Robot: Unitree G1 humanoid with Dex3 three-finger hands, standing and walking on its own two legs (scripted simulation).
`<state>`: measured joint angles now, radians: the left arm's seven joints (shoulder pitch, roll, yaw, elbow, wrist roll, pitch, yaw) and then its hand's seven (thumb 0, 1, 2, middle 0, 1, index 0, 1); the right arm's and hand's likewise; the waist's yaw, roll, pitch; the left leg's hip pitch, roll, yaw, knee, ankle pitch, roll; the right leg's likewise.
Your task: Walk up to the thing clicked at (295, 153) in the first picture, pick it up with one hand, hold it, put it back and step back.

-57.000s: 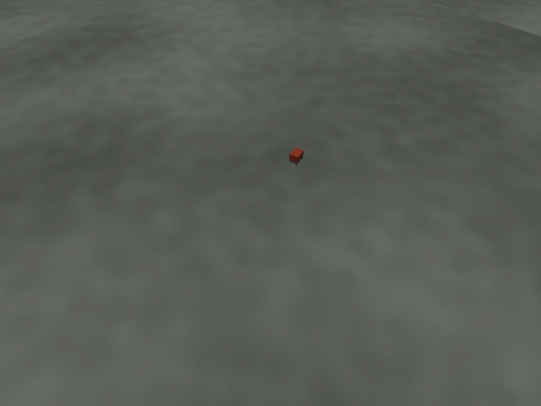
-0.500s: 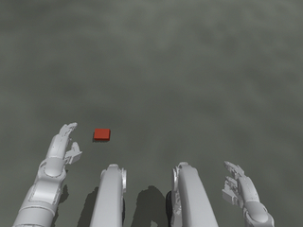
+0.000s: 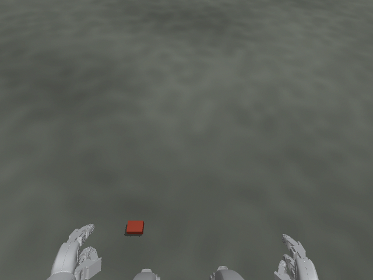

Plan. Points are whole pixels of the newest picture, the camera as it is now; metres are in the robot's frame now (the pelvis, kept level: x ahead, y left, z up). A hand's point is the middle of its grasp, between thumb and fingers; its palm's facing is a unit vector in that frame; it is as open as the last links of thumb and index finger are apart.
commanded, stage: home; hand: left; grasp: from above
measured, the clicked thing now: (135, 227) +0.45 +0.21 -0.67
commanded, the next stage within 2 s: none
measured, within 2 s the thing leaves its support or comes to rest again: neither
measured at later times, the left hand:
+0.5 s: hand (91, 272) +0.17 +0.18 -0.03, palm faces +0.08 -0.98 -0.19, open 7.4 cm
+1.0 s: hand (94, 274) +0.17 +0.17 -0.03, palm faces +0.07 -0.98 -0.19, open 7.4 cm
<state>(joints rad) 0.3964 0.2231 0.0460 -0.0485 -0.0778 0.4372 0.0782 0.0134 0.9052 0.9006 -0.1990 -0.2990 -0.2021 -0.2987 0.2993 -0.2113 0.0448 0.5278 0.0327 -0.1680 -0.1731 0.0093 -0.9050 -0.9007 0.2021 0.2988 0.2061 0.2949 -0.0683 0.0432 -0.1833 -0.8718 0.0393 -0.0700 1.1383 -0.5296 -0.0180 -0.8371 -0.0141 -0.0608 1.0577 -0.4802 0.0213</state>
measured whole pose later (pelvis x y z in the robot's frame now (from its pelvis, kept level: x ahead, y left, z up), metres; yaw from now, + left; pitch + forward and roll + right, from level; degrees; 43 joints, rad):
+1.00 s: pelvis +0.01 -0.01 +0.02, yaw +1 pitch +9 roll -3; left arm 0.50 0.22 0.03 -0.11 -0.06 0.46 0.02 0.01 0.91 0.90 -0.20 -0.30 -0.20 -0.30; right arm 0.29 -0.22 0.03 0.55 0.00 -0.24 -0.18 0.01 -0.90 -0.90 0.20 0.30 0.21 0.30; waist -0.04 0.04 -0.16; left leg -0.68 0.04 -0.07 1.02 -0.50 -0.02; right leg -0.65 -0.02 -0.06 0.95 -0.46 0.02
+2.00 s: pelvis +0.02 +0.00 +0.02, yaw +1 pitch +10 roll -3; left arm 0.50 0.22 0.03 -0.13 -0.06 0.46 0.02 0.01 0.91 0.90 -0.20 -0.30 -0.20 -0.30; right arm 0.29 -0.22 0.02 0.54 0.01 -0.24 -0.18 0.01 -0.90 -0.90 0.20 0.30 0.21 0.29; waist -0.03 0.04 -0.16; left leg -0.69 0.04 -0.07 1.03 -0.52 -0.01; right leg -0.65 -0.02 -0.06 0.95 -0.47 0.03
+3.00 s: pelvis +0.00 +0.01 +0.08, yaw +1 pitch -5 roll +0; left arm 0.21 0.28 0.03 1.11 0.03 0.02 0.03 0.01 0.91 0.90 -0.20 -0.30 -0.20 -0.30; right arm 0.18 -0.27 -0.05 1.09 -0.03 0.01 -0.02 0.00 -0.91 -0.90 0.20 0.30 0.21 0.30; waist 0.02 0.00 0.06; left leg -0.13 -0.02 -0.02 0.42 -0.21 0.01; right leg -0.12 -0.07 -0.03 0.41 -0.20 0.05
